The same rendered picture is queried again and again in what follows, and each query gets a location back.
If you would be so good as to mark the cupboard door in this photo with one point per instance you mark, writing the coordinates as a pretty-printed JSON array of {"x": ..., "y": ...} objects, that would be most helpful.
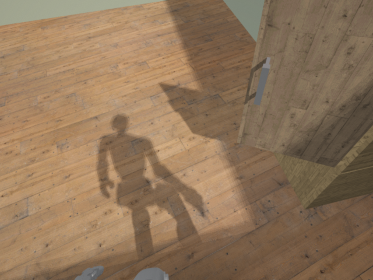
[{"x": 318, "y": 98}]

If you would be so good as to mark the handle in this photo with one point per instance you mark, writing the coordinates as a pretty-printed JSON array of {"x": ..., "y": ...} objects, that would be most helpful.
[{"x": 262, "y": 82}]

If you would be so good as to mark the left robot thigh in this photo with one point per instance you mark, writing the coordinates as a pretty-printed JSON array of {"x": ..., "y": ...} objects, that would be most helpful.
[{"x": 151, "y": 274}]

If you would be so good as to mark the left robot hand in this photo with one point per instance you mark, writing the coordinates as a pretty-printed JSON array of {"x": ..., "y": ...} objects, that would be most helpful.
[{"x": 91, "y": 273}]

